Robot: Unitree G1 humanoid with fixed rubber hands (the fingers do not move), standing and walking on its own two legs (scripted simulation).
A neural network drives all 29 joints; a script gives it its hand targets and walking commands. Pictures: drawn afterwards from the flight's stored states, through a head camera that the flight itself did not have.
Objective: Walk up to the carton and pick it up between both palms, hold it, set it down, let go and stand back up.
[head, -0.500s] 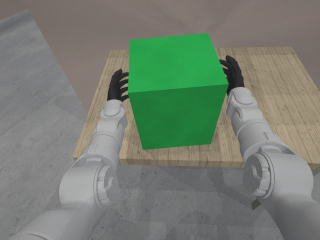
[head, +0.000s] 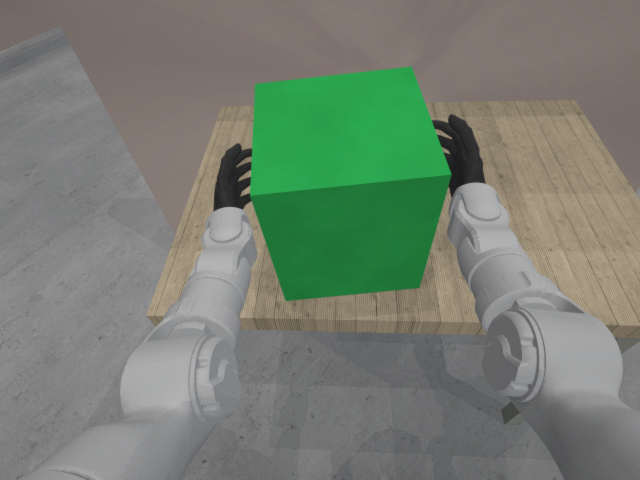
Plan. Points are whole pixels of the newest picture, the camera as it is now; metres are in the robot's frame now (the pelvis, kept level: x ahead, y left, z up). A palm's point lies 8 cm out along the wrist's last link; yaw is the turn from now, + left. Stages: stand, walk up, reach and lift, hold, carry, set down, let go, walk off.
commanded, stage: reach and lift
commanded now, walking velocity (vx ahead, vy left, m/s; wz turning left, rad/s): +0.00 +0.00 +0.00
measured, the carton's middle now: (343, 193) +0.48 +0.06 +0.07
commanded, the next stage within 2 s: none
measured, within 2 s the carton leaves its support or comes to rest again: neither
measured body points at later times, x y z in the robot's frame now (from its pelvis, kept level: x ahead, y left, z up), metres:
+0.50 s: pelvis -0.01 +0.00 +0.00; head -0.01 -0.01 +0.45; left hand +0.39 +0.20 +0.11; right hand +0.45 -0.09 +0.14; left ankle +0.01 +0.13 -0.74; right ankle +0.00 -0.11 -0.74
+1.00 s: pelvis -0.03 +0.00 +0.00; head -0.06 -0.01 +0.45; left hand +0.38 +0.19 +0.15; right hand +0.42 -0.11 +0.18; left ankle +0.01 +0.13 -0.74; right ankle +0.00 -0.11 -0.74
